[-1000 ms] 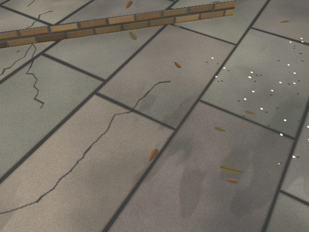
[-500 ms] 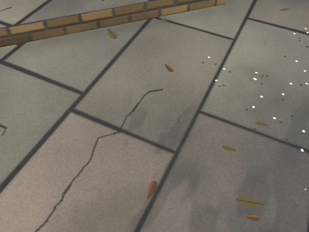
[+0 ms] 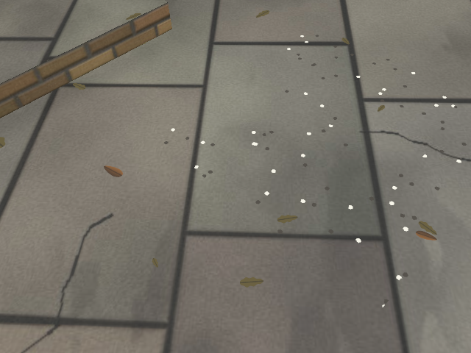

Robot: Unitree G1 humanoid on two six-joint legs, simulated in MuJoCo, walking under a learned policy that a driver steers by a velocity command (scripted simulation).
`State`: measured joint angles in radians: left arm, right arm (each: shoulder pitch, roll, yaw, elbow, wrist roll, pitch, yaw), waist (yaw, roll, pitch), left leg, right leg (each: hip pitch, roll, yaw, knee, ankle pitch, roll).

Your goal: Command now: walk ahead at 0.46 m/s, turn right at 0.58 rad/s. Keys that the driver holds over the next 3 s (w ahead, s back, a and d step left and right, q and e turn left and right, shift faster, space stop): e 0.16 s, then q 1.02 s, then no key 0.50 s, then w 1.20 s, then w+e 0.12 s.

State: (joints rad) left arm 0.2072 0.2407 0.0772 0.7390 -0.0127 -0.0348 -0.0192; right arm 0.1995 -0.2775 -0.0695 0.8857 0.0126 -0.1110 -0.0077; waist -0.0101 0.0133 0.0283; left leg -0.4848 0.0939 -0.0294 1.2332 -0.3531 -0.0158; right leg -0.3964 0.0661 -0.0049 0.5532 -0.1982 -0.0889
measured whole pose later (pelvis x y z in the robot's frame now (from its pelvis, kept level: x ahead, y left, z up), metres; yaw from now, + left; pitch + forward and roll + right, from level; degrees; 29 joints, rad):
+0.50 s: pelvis +0.20 +0.04 +0.00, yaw -4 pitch +3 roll -1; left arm 0.15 0.25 0.08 0.75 0.00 0.02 0.05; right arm 0.13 -0.23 -0.05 0.77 0.00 -0.02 0.01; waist -0.02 0.00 0.04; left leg -0.42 -0.07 -0.08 0.45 -0.08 0.05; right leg -0.45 0.03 0.08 0.99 -0.49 0.05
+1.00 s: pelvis +0.23 +0.00 +0.01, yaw +14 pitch +2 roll +1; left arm 0.16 0.23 0.07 0.72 0.01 0.00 0.05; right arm 0.18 -0.33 -0.11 0.67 0.03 0.07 -0.01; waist 0.01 0.04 0.03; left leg -0.53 -0.02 -0.06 1.03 -0.38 -0.10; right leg -0.24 -0.05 -0.06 0.45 -0.24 -0.01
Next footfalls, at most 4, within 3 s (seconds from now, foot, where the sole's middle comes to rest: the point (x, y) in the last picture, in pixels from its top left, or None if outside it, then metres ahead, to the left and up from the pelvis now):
0.30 left None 0.34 0.11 -0.77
0.72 right None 0.29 -0.11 -0.77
1.16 left None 0.22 0.15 -0.77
1.58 right None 0.32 -0.07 -0.77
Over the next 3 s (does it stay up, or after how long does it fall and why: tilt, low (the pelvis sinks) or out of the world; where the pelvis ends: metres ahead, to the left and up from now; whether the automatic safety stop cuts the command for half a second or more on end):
stays up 0.75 0.31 0.00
